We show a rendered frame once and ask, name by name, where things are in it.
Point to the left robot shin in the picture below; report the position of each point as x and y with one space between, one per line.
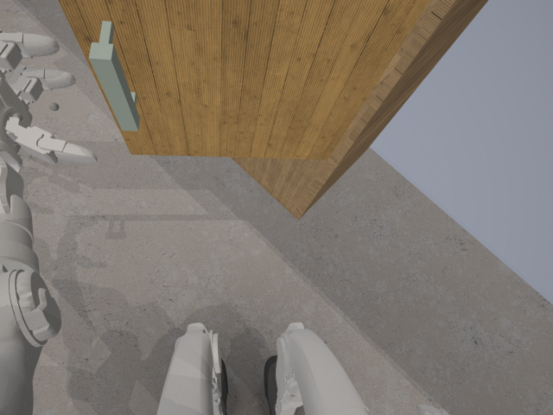
216 383

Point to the robot left upper arm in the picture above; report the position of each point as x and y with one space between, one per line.
29 316

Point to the cupboard door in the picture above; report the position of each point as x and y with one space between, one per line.
246 78

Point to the left robot hand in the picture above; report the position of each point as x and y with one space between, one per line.
24 87

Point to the right robot shin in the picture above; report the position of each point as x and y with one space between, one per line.
288 392

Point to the robot shin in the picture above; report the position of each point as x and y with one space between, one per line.
288 392
216 383

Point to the handle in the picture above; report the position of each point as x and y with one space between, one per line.
106 65

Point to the robot left forearm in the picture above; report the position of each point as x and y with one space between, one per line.
16 228

